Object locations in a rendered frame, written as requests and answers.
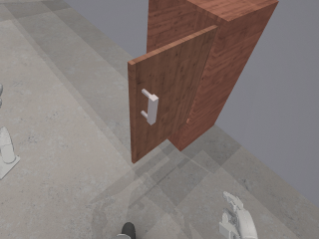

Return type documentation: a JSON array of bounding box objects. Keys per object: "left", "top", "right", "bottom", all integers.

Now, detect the left robot hand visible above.
[{"left": 0, "top": 83, "right": 21, "bottom": 180}]

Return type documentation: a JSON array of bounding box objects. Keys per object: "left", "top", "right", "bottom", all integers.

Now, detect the robot left foot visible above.
[{"left": 122, "top": 222, "right": 136, "bottom": 239}]

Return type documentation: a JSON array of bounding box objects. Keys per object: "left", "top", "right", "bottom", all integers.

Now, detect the cupboard door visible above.
[{"left": 128, "top": 25, "right": 218, "bottom": 164}]

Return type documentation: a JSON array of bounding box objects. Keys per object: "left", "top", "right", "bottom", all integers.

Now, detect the handle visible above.
[{"left": 141, "top": 89, "right": 159, "bottom": 125}]

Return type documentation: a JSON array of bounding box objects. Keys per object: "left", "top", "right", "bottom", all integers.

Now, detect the right robot hand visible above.
[{"left": 219, "top": 191, "right": 258, "bottom": 239}]

